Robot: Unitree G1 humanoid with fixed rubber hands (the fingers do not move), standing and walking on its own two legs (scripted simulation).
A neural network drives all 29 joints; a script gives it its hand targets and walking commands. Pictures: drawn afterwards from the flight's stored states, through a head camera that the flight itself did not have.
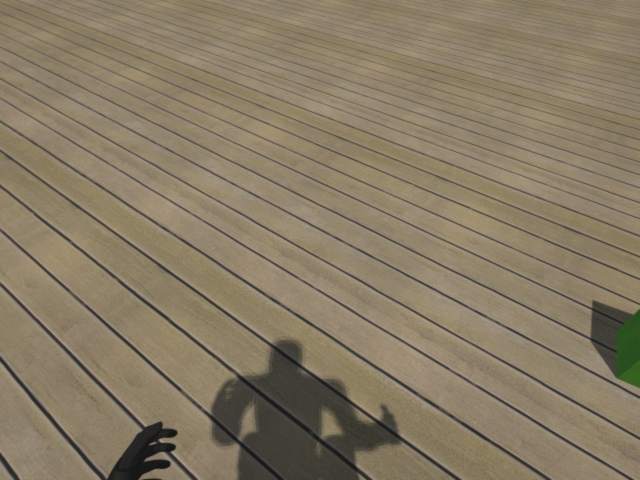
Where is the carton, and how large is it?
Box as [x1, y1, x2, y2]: [616, 309, 639, 387]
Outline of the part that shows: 639,309 616,331 617,378 638,387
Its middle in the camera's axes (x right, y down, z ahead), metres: +1.14 +0.34 +1.25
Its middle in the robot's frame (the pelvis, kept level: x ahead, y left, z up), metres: +0.72 -1.13 -0.63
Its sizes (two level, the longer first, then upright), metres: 0.210 0.200 0.250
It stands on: the floor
